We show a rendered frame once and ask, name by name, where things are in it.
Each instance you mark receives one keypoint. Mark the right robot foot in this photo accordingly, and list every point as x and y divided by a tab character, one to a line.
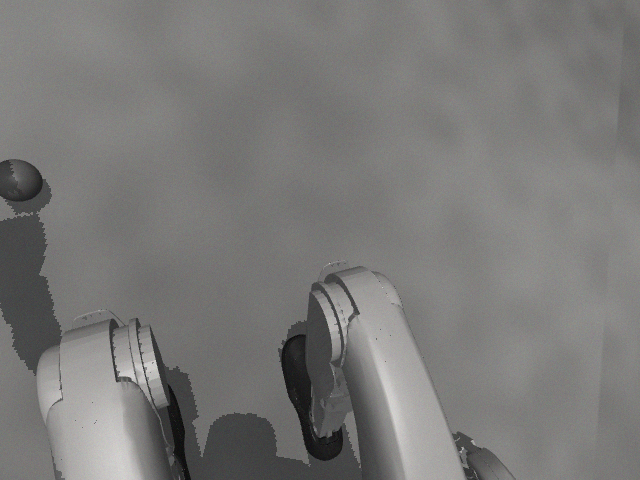
298	386

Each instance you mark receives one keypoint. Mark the left robot foot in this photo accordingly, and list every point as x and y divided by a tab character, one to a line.
178	435

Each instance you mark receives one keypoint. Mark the ball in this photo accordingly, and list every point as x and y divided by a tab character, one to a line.
19	180

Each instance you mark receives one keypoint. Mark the right robot hand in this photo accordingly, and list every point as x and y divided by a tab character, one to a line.
482	463

